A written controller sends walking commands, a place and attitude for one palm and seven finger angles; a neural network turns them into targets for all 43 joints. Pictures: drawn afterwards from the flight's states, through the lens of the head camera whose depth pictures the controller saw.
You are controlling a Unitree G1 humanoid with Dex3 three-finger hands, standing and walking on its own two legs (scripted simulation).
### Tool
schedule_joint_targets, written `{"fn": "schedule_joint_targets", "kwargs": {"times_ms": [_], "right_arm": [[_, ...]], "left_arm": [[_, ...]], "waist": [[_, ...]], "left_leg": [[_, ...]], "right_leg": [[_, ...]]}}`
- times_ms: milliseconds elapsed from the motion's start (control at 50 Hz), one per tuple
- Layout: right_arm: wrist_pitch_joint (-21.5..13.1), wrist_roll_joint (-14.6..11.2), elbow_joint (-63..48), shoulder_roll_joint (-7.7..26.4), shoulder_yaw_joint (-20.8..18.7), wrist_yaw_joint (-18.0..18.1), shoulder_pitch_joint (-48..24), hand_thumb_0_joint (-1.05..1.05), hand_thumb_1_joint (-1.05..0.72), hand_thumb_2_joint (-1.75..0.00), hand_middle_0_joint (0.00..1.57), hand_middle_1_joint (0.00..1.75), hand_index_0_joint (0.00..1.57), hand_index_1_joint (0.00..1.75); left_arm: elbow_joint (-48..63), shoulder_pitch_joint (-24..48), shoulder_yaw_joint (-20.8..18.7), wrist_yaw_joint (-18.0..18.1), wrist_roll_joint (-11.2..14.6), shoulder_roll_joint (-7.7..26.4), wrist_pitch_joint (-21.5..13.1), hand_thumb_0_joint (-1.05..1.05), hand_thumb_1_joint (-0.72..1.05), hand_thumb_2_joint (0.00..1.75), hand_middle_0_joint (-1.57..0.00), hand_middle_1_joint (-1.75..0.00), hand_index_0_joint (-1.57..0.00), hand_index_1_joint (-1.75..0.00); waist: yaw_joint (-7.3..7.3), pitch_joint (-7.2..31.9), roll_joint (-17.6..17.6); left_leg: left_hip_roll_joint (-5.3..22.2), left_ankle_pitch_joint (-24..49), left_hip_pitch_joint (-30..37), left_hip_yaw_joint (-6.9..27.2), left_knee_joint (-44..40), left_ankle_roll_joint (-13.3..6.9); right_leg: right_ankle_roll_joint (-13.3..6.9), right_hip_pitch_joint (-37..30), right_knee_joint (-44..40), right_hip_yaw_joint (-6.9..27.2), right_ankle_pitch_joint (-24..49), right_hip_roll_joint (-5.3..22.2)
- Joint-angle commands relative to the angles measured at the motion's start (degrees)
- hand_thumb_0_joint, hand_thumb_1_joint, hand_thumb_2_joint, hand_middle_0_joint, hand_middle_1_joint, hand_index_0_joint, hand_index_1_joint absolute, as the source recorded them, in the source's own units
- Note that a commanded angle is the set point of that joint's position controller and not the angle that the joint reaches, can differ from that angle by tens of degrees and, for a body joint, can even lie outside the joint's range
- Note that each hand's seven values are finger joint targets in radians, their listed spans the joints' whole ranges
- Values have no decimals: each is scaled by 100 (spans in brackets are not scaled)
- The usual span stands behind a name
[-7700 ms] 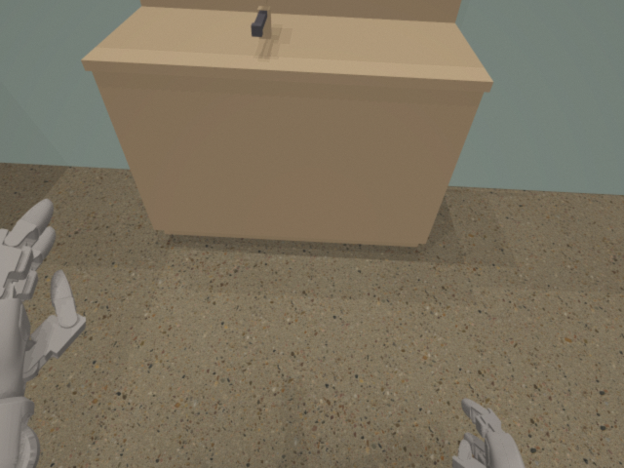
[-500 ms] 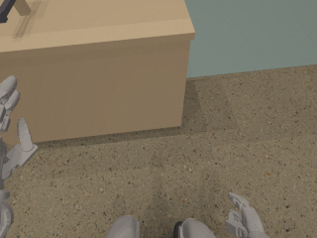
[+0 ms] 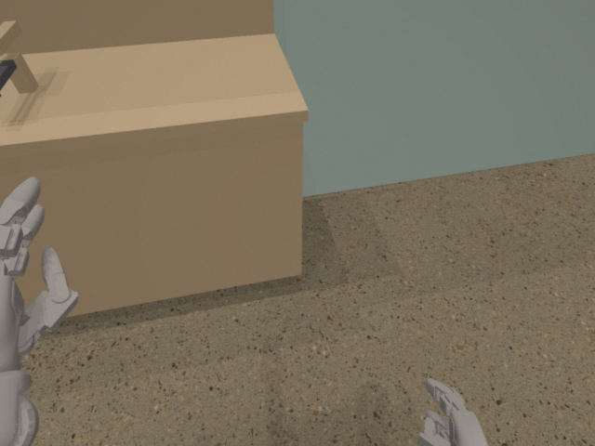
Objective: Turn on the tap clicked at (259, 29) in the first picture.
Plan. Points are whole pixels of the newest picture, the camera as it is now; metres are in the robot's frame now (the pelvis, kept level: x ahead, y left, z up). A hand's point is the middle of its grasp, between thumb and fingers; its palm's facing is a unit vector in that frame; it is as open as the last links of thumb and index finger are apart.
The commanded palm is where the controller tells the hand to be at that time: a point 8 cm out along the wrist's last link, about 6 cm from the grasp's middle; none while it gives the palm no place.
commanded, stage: take the last steps up to it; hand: left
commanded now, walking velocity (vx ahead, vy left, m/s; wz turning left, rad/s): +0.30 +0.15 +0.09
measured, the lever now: out of the picture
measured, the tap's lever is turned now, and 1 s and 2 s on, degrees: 0 0 0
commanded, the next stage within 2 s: come to a stop and stand still in 1.80 s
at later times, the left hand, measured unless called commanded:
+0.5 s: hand (59, 286) +0.21 +0.26 +0.18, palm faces +0.43 -0.80 -0.43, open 7.4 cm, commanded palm +0.16 +0.30 +0.19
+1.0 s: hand (63, 222) +0.30 +0.31 +0.17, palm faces +0.40 -0.79 -0.47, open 7.4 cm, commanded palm +0.23 +0.36 +0.19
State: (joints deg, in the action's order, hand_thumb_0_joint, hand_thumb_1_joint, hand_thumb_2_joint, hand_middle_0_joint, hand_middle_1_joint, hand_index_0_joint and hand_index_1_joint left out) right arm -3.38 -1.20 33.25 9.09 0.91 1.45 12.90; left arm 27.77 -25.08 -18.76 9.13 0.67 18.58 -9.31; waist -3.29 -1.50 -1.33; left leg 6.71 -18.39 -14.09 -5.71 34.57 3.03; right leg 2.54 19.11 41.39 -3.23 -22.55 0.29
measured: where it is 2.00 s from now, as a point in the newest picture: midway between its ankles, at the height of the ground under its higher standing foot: outside the picture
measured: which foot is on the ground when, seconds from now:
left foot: down 0.00-0.04, up 0.06-0.46, down 0.48-0.74, up 0.76-1.00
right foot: up 0.00-0.00, down 0.02-0.48, up 0.50-0.70, down 0.72-1.00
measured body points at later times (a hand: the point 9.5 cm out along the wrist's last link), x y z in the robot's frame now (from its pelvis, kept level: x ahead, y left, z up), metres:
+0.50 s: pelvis +0.01 +0.02 +0.00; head +0.03 +0.02 +0.45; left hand +0.18 +0.30 +0.21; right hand +0.15 -0.26 -0.08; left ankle +0.01 +0.13 -0.73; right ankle +0.01 -0.11 -0.73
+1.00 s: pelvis +0.09 +0.07 +0.01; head +0.15 +0.07 +0.46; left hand +0.27 +0.35 +0.19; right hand +0.26 -0.17 -0.10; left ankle +0.14 +0.23 -0.70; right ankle +0.06 -0.06 -0.73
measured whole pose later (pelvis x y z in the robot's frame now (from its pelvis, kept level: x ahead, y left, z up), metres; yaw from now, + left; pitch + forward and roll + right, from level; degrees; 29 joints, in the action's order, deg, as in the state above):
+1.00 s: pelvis +0.09 +0.07 +0.01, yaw +4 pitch +1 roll +2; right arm -2.7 -0.1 36.2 13.5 -2.2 1.8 11.1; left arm 29.9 -28.4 -20.2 8.2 0.7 20.2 -14.9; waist -0.6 -7.0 1.4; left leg 4.9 -16.6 -25.4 -5.5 41.1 0.1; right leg 1.8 11.1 29.2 -8.7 -18.1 7.9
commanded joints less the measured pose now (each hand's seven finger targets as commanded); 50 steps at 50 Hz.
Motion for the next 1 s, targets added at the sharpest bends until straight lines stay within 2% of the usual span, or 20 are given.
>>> {"fn": "schedule_joint_targets", "kwargs": {"times_ms": [0,20,40,60,120,220,340,400,420,460,500,580,660,680,700,720,740,800,860,980], "right_arm": [[-365,10,-653,915,-360,71,-540,0,-90,-90,20,30,20,30],[-318,32,-700,770,-308,95,-571,0,-90,-90,20,30,20,30],[-298,69,-693,813,-290,122,-783,0,-90,-90,20,30,20,30],[-243,41,-683,933,-406,116,-804,0,-90,-90,20,30,20,30],[17,68,-624,703,-250,73,-840,0,-90,-90,20,30,20,30],[-37,77,-685,751,-362,78,-730,0,-90,-90,20,30,20,30],[-248,110,-641,853,-503,143,-449,0,-90,-90,20,30,20,30],[-272,123,-607,900,-540,204,-302,0,-90,-90,20,30,20,30],[-277,117,-605,940,-571,251,-259,0,-90,-90,20,30,20,30],[-277,78,-680,1111,-578,251,-328,0,-90,-90,20,30,20,30],[-382,64,-551,967,-525,247,-439,0,-90,-90,20,30,20,30],[-478,38,-459,921,-479,180,-531,0,-90,-90,20,30,20,30],[-477,80,-423,888,-391,148,-504,0,-90,-90,20,30,20,30],[-437,74,-422,892,-389,156,-495,0,-90,-90,20,30,20,30],[-380,77,-418,798,-385,142,-510,0,-90,-90,20,30,20,30],[-330,67,-523,719,-395,112,-617,0,-90,-90,20,30,20,30],[-313,94,-506,839,-426,87,-712,0,-90,-90,20,30,20,30],[-158,61,-423,757,-380,44,-704,0,-90,-90,20,30,20,30],[-116,83,-471,705,-323,22,-711,0,-90,-90,20,30,20,30],[-370,130,-694,664,-460,139,-621,0,-90,-90,20,30,20,30]], "left_arm": [[1017,1260,-477,79,-102,1168,-442,0,90,90,-20,-30,-20,-30],[908,1148,-695,119,-73,1430,-436,0,90,90,-20,-30,-20,-30],[914,1147,-889,146,-7,1559,-428,0,90,90,-20,-30,-20,-30],[867,874,-829,85,27,1462,-434,0,90,90,-20,-30,-20,-30],[863,-486,-1175,30,129,1436,-573,0,90,90,-20,-30,-20,-30],[1290,-792,-1280,102,116,1438,-823,0,90,90,-20,-30,-20,-30],[1329,-486,-1005,186,71,1264,-755,0,90,90,-20,-30,-20,-30],[1391,-120,-821,197,29,1197,-756,0,90,90,-20,-30,-20,-30],[1302,-76,-836,194,21,1200,-775,0,90,90,-20,-30,-20,-30],[1419,143,-700,173,16,1032,-826,0,90,90,-20,-30,-20,-30],[1124,322,-812,124,-95,1324,-879,0,90,90,-20,-30,-20,-30],[1348,592,-703,60,-50,1196,-879,0,90,90,-20,-30,-20,-30],[1066,308,-631,31,3,1067,-762,0,90,90,-20,-30,-20,-30],[833,192,-651,33,-9,1078,-722,0,90,90,-20,-30,-20,-30],[711,258,-718,33,-31,1187,-702,0,90,90,-20,-30,-20,-30],[565,254,-925,26,6,1390,-685,0,90,90,-20,-30,-20,-30],[587,473,-1042,25,110,1443,-722,0,90,90,-20,-30,-20,-30],[496,113,-955,-90,134,1229,-836,0,90,90,-20,-30,-20,-30],[998,237,-899,-62,52,1216,-1021,0,90,90,-20,-30,-20,-30],[1937,40,-1001,168,37,1358,-915,0,90,90,-20,-30,-20,-30]], "waist": [[355,256,3],[396,345,1335],[249,369,1546],[276,160,1401],[328,444,537],[330,1055,824],[267,927,952],[384,778,566],[403,707,262],[409,469,-1422],[399,156,-1179],[299,6,-1148],[269,286,-787],[258,405,-365],[261,508,703],[254,517,2081],[257,394,1726],[319,16,802],[357,343,991],[272,975,779]], "left_leg": [[280,-460,-828,68,378,-369],[-346,-1192,-1494,-94,1439,-193],[-404,-1300,-1677,242,2371,-204],[-353,-814,-1754,605,2883,-210],[-198,-94,-2177,668,2969,-139],[-217,-185,-1865,331,1375,-199],[-420,-150,-822,-60,83,-363],[-515,53,245,-158,-869,-417],[-407,-36,646,-44,-1164,-527],[921,-101,1291,1890,-1765,-1205],[1409,-325,575,2462,-2215,-1617],[817,35,-21,1111,-1871,-1413],[552,548,-313,778,-1077,-1057],[370,423,-698,600,-455,-931],[6,79,-1497,255,811,-750],[-624,-964,-2584,-68,2389,-439],[-495,-951,-2817,592,3365,-308],[-87,-232,-2806,807,3483,-189],[28,9,-2138,464,2071,-215],[-671,874,-4,-675,-598,-298]], "right_leg": [[-356,-977,-1955,540,728,549],[-880,-1073,-2476,2228,499,1519],[-1201,-859,-2965,2864,-345,2095],[-1116,-606,-3283,3096,-918,2053],[-1229,-1158,-2824,2031,394,1820],[-1221,-2038,-2492,1357,2034,1738],[-1165,-1511,-2480,1404,954,1796],[-861,-830,-2063,1045,4,1496],[-683,-476,-1625,851,-65,1227],[-234,939,241,-181,-599,228],[-210,1322,1850,-68,-994,325],[-118,627,883,-324,-402,477],[-156,-774,-1063,-668,188,211],[-276,-1362,-1588,-437,535,342],[-641,-1978,-2062,789,352,1137],[-1226,-2405,-2595,3032,724,2396],[-1395,-2082,-2843,3402,576,2829],[-1340,-1472,-2649,2031,1195,2332],[-1069,-1453,-2283,638,2792,1984],[-747,-1563,-1402,96,3035,1516]]}}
